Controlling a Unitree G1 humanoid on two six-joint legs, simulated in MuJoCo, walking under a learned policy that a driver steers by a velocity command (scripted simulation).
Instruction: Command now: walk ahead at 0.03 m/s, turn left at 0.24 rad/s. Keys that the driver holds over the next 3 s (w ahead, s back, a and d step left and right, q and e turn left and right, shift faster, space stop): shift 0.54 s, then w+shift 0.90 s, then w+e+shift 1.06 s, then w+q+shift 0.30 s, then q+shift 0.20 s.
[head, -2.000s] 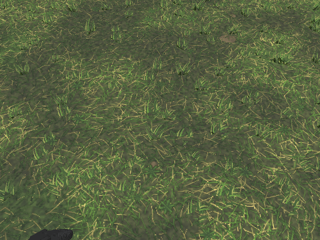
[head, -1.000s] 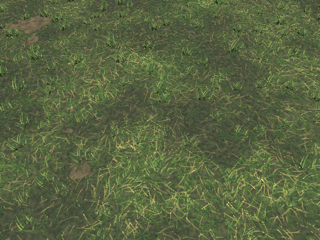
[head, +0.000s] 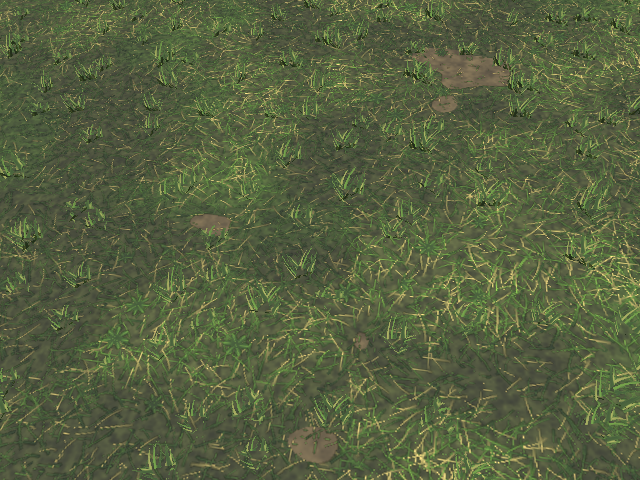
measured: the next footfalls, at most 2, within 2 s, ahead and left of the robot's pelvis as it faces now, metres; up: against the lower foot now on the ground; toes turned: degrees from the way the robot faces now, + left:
left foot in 0.12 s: +0.01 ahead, +0.13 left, +0.00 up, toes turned -2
right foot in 0.84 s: +0.18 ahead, -0.15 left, +0.00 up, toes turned +0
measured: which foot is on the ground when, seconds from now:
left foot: up 0.00-0.10, down 0.12-0.84, up 0.86-1.00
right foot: down 0.00-0.58, up 0.60-0.82, down 0.84-1.00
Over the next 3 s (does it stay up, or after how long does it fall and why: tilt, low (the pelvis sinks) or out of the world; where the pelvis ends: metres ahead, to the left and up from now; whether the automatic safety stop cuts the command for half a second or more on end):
stays up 1.74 -0.59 0.00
